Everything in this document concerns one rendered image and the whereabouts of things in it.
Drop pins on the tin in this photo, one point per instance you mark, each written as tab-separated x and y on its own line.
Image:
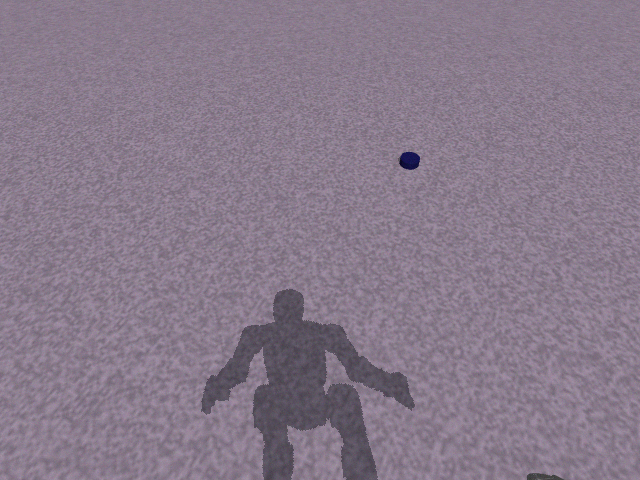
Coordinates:
409	160

